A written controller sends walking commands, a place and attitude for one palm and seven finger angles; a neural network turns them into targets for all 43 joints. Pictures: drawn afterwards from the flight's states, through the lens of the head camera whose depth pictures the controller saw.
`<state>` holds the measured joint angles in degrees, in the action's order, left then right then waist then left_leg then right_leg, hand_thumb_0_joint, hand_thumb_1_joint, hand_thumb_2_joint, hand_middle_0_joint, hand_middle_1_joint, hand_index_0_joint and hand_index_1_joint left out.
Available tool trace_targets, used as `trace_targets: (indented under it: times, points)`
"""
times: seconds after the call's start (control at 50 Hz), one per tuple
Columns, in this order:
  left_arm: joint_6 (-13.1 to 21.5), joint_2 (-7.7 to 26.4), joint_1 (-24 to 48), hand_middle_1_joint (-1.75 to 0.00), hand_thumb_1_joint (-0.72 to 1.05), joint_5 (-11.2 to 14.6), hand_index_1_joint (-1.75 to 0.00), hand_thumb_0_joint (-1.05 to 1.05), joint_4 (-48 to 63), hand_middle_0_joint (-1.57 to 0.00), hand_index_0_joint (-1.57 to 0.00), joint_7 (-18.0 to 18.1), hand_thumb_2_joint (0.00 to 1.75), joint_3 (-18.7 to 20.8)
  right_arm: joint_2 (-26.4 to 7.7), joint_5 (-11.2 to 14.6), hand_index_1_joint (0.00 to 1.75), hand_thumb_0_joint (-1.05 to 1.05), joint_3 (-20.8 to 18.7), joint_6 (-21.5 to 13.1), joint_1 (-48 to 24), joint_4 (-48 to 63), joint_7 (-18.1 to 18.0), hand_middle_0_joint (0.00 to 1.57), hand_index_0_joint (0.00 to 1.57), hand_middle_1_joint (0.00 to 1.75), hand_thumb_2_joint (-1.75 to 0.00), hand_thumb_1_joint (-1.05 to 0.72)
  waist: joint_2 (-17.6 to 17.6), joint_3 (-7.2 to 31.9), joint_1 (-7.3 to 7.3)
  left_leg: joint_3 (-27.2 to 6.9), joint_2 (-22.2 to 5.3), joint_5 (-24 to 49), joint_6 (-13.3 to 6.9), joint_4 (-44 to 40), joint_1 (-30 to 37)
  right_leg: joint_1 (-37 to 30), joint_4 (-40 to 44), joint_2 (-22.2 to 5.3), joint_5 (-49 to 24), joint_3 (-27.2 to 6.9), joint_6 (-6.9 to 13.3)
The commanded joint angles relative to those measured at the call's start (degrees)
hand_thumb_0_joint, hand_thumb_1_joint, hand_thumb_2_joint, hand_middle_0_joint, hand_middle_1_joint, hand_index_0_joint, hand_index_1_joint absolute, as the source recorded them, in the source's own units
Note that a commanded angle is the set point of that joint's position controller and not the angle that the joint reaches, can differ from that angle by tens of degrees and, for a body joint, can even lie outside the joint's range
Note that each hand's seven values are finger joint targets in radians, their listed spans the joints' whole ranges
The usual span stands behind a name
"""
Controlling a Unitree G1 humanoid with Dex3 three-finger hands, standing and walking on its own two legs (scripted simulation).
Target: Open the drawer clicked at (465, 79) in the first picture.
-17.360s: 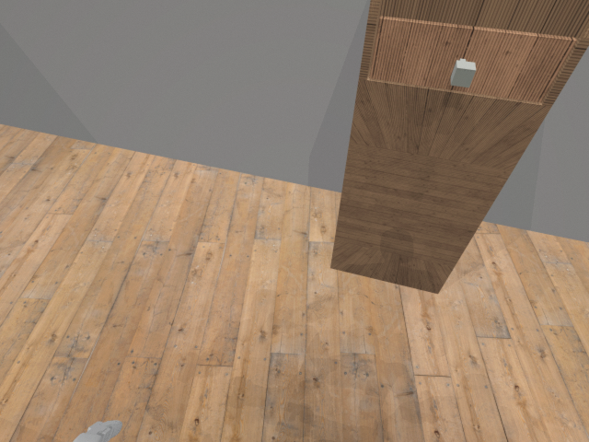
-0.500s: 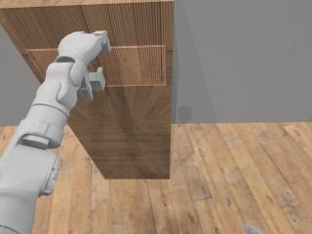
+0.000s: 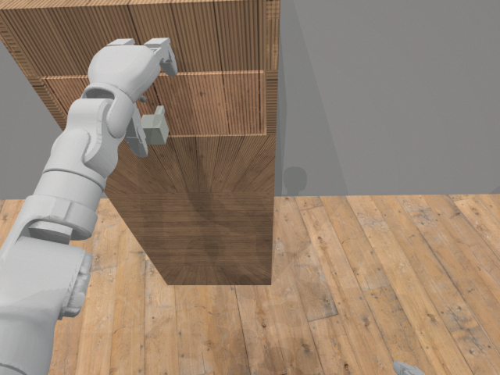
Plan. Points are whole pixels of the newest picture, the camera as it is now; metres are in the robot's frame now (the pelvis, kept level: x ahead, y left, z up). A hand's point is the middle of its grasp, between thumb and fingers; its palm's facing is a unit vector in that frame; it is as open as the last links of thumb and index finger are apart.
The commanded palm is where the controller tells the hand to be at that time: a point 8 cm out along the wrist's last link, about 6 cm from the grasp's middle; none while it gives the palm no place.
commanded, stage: re-aim the fingers above the handle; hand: left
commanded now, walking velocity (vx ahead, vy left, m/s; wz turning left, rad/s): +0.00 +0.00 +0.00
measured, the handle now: (156, 122) +0.51 +0.18 +0.13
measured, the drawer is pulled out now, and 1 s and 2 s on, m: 0.00 0.00 0.00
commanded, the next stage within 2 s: lower the fingers behind the handle in 0.98 s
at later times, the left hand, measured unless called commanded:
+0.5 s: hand (133, 102) +0.44 +0.17 +0.23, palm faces +0.19 -0.02 -0.98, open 13.8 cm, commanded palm +0.41 +0.19 +0.26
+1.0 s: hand (108, 104) +0.45 +0.22 +0.21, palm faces +0.13 +0.00 -0.99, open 13.8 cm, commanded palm +0.41 +0.20 +0.25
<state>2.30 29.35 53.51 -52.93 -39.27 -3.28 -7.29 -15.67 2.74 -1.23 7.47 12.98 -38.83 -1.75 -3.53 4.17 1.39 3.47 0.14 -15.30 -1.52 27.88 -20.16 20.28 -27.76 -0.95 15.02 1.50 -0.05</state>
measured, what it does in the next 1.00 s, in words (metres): stands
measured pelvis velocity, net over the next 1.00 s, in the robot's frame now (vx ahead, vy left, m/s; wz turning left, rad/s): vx -0.01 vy -0.01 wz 0.01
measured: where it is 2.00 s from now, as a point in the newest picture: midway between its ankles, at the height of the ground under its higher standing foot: outside the picture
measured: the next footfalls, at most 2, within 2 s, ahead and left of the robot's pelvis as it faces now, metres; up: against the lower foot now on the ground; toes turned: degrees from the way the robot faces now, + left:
none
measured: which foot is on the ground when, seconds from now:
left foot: down 0.00-1.00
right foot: down 0.00-1.00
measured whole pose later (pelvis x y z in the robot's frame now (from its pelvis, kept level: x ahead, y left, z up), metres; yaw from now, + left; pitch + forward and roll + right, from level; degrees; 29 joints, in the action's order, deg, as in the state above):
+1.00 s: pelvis -0.01 -0.01 +0.00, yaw +0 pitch +6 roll +0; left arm -6.4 31.0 52.6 -53.6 -40.3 -2.2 -8.2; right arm -15.7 3.6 0.3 7.9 10.5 -40.2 -0.8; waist -3.9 3.8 -0.2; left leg 3.1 0.2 -13.6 -1.1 25.9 -18.6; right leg 19.0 -26.6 -0.9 13.9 1.8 0.3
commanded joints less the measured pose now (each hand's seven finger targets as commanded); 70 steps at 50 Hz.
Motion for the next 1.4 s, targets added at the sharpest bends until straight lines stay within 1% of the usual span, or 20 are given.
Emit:
trace_targets:
  times: [0.0, 0.06, 0.12, 0.18, 0.3, 0.32, 0.44, 0.54, 0.62, 0.66, 0.74, 0.84, 0.96, 1.02, 1.1, 1.16, 1.22, 1.26, 1.32, 1.38]
  points:
    - [-9.7, 15.9, 17.1, -1.20, -0.50, -1.3, -1.20, 0.00, 8.1, -0.30, -0.30, 3.6, 0.30, 8.7, -7.1, -0.1, 0.30, 0.00, -1.2, -0.7, -4.6, 7.7, 1.3, 0.20, 0.20, 0.30, -0.90, -0.90, 3.1, 24.4, -4.77, -1.0, -0.1, 30.8, 0.4, -1.6, 8.5, -14.6, -0.5, 1.3, -25.1, -0.1, 2.2]
    - [-15.8, 9.1, 5.4, -1.20, -0.50, -0.7, -1.20, 0.00, 16.0, -0.30, -0.30, -1.4, 0.30, 2.5, -8.1, 1.5, 0.30, 0.00, -1.4, 1.3, -8.1, 11.1, 2.6, 0.20, 0.20, 0.30, -0.90, -0.90, 7.3, 22.8, -3.94, -0.6, -0.5, 31.3, -0.6, -1.9, 9.9, -15.5, 0.4, 1.0, -27.4, -0.4, 1.5]
    - [-17.7, 3.0, 9.3, -1.20, -0.50, 1.1, -1.20, 0.00, 23.9, -0.30, -0.30, -7.1, 0.30, -5.5, -8.2, 2.6, 0.30, 0.00, -1.1, 1.9, -11.0, 13.2, 1.7, 0.20, 0.20, 0.30, -0.90, -0.90, 11.1, 15.4, -0.20, -1.2, 0.3, 22.9, -1.7, -2.8, 11.3, -10.4, 3.0, 1.4, -21.3, 0.1, 1.3]
    - [-13.9, 5.7, 17.5, -1.20, -0.50, 1.9, -1.20, 0.00, 30.9, -0.30, -0.30, -9.0, 0.30, -5.1, -7.3, 2.3, 0.30, 0.00, -0.5, 0.4, -10.1, 12.4, 0.0, 0.20, 0.20, 0.30, -0.90, -0.90, 7.6, 15.5, 0.80, -3.0, 1.3, 19.1, -2.2, -2.5, 14.5, -7.2, 2.9, 1.7, -16.1, -0.3, 1.4]
    - [-2.7, 14.2, 30.5, -1.20, -0.50, 2.5, -1.20, 0.00, 34.0, -0.30, -0.30, -0.9, 0.30, 4.1, -5.0, 0.2, 0.30, 0.00, 0.0, -3.7, -6.9, 8.0, -1.7, 0.20, 0.20, 0.30, -0.90, -0.90, -2.6, 22.1, -0.78, -4.1, 1.7, 24.3, 0.2, -0.9, 19.3, -6.7, 1.9, 2.4, -15.6, 0.4, 2.8]
    - [-2.6, 17.2, 30.5, -1.20, -0.50, 2.7, -1.20, 0.00, 31.0, -0.30, -0.30, 0.9, 0.30, 7.0, -5.3, 0.1, 0.30, 0.00, 0.2, -3.9, -6.8, 7.3, -1.6, 0.20, 0.20, 0.30, -0.90, -0.90, -1.8, 21.7, -1.35, -3.8, 1.8, 23.3, 0.6, -1.2, 17.5, -8.3, 2.2, 2.3, -15.2, 0.5, 2.8]
    - [-11.3, 14.4, 24.5, -1.20, -0.50, 0.9, -1.20, 0.00, 3.6, -0.30, -0.30, 5.2, 0.30, 5.4, -5.5, 0.7, 0.30, 0.00, 1.8, -2.0, -9.2, 4.2, -1.1, 0.20, 0.20, 0.30, -0.90, -0.90, 5.6, 14.9, -2.98, -1.2, 1.1, 16.8, 1.4, -4.7, 7.3, -11.3, 3.4, 0.9, -13.6, 0.4, 1.8]
    - [-18.1, 10.5, 18.1, -1.20, -0.50, -2.9, -1.20, 0.00, -2.2, -0.30, -0.30, -4.2, 0.30, -1.6, -7.8, 1.5, 0.30, 0.00, 1.2, 0.9, -9.1, 7.6, -1.2, 0.20, 0.20, 0.30, -0.90, -0.90, 10.8, 15.9, -0.99, -0.4, 0.8, 14.7, -0.4, -4.5, 5.0, -14.4, 3.5, -0.7, -17.9, -1.0, 0.8]
    - [-10.8, 0.2, 19.2, -1.20, -0.50, 1.6, -1.20, 0.00, 18.9, -0.30, -0.30, -13.8, 0.30, -10.4, -7.6, 1.4, 0.30, 0.00, -0.2, -0.2, -9.1, 12.0, -1.2, 0.20, 0.20, 0.30, -0.90, -0.90, 10.0, 19.8, 1.93, -2.1, 2.0, 17.6, -2.5, -2.3, 11.4, -13.1, 2.4, -0.2, -21.7, -1.4, 0.9]
    - [-5.2, 4.0, 19.7, -1.20, -0.50, 4.2, -1.20, 0.00, 28.4, -0.30, -0.30, -14.6, 0.30, -7.0, -7.0, 1.0, 0.30, 0.00, -0.4, -1.7, -8.1, 11.8, -1.6, 0.20, 0.20, 0.30, -0.90, -0.90, 5.6, 21.1, 1.20, -3.1, 2.3, 20.0, -2.7, -1.4, 14.5, -11.8, 1.7, 0.2, -22.1, -1.7, 1.2]
    - [3.9, 15.3, 26.7, -1.20, -0.50, 7.7, -1.20, 0.00, 34.4, -0.30, -0.30, -8.0, 0.30, 5.4, -6.0, 0.5, 0.30, 0.00, -1.0, -3.5, -4.7, 9.2, -2.3, 0.20, 0.20, 0.30, -0.90, -0.90, 0.0, 20.0, -0.70, -3.6, 2.3, 21.6, -1.2, -1.4, 15.6, -10.0, 2.8, 1.6, -19.4, -1.0, 2.2]
    - [-1.8, 18.2, 23.3, -1.20, -0.50, 4.0, -1.20, 0.00, 11.6, -0.30, -0.30, 3.7, 0.30, 11.6, -6.5, 0.6, 0.30, 0.00, -0.6, -3.0, -3.3, 3.8, -0.6, 0.20, 0.20, 0.30, -0.90, -0.90, 3.1, 13.6, -2.77, -2.4, 1.5, 19.7, 0.9, -3.4, 7.1, -9.2, 3.0, 2.0, -15.3, 0.7, 2.3]
    - [-13.3, 11.9, 20.4, -1.20, -0.50, -3.2, -1.20, 0.00, 6.2, -0.30, -0.30, 1.7, 0.30, 1.7, -7.6, 0.8, 0.30, 0.00, -0.6, -0.9, -6.0, 6.6, 1.0, 0.20, 0.20, 0.30, -0.90, -0.90, 3.0, 21.3, -2.40, -1.0, 0.4, 21.4, 0.4, -3.2, 7.9, -12.6, 1.9, 1.0, -18.3, -0.4, 2.3]
    - [-14.1, 3.1, 18.9, -1.20, -0.50, -1.0, -1.20, 0.00, 16.4, -0.30, -0.30, -4.9, 0.30, -6.2, -7.7, 1.3, 0.30, 0.00, -1.5, -0.3, -7.3, 10.2, 0.9, 0.20, 0.20, 0.30, -0.90, -0.90, 7.1, 23.8, 0.51, -2.1, 0.7, 23.7, -1.1, -1.8, 13.0, -11.9, 1.9, 1.0, -21.4, -0.6, 1.8]
    - [-8.6, 7.4, 17.3, -1.20, -0.50, 2.6, -1.20, 0.00, 24.9, -0.30, -0.30, -10.0, 0.30, -3.0, -7.2, 1.4, 0.30, 0.00, -0.9, -1.1, -7.3, 11.1, -0.7, 0.20, 0.20, 0.30, -0.90, -0.90, 7.4, 19.4, 0.81, -3.5, 1.3, 22.0, -2.0, -1.5, 15.3, -8.1, 2.0, 1.4, -18.8, -0.4, 1.4]
    - [-3.1, 11.8, 22.0, -1.20, -0.50, 3.0, -1.20, 0.00, 25.5, -0.30, -0.30, -7.4, 0.30, 1.9, -6.5, 1.0, 0.30, 0.00, -0.6, -1.8, -6.0, 9.4, -1.5, 0.20, 0.20, 0.30, -0.90, -0.90, 3.5, 15.5, -0.05, -3.9, 1.2, 20.1, -1.1, -1.9, 14.6, -5.3, 2.5, 1.8, -14.8, 0.1, 2.1]
    - [0.3, 19.0, 23.8, -1.20, -0.50, 3.0, -1.20, 0.00, 24.9, -0.30, -0.30, -1.1, 0.30, 10.7, -6.2, 0.1, 0.30, 0.00, -0.5, -2.5, -5.4, 8.0, -1.5, 0.20, 0.20, 0.30, -0.90, -0.90, 2.0, 18.0, -2.88, -3.5, 1.3, 23.5, 0.1, -1.7, 12.8, -8.6, 1.9, 2.1, -16.4, 0.3, 2.6]
    - [-1.6, 12.0, 21.5, -1.20, -0.50, 2.3, -1.20, 0.00, 18.6, -0.30, -0.30, 1.9, 0.30, 6.4, -4.8, 0.2, 0.30, 0.00, -0.2, -2.6, -5.7, 7.3, -0.8, 0.20, 0.20, 0.30, -0.90, -0.90, 2.2, 16.4, -2.63, -3.1, 1.1, 23.8, 0.5, -1.8, 11.6, -7.6, 1.2, 2.2, -16.3, 0.9, 2.5]
    - [-5.8, 11.8, 17.5, -1.20, -0.50, 0.2, -1.20, 0.00, 11.8, -0.30, -0.30, 4.5, 0.30, 6.5, -5.9, 0.1, 0.30, 0.00, -0.5, -1.9, -5.9, 6.1, 0.3, 0.20, 0.20, 0.30, -0.90, -0.90, 2.0, 17.1, -3.34, -2.2, 0.6, 23.5, 1.3, -2.3, 9.7, -8.1, 1.2, 2.1, -15.7, 1.0, 2.7]
    - [-10.3, 5.1, 18.4, -1.20, -0.50, -2.1, -1.20, 0.00, 12.3, -0.30, -0.30, 3.9, 0.30, -0.7, -6.3, 0.3, 0.30, 0.00, -1.1, -1.2, -6.2, 6.5, 1.3, 0.20, 0.20, 0.30, -0.90, -0.90, 2.0, 19.0, -1.59, -2.1, -0.1, 23.3, 1.0, -1.8, 11.1, -6.1, 0.9, 1.9, -15.6, 0.8, 2.5]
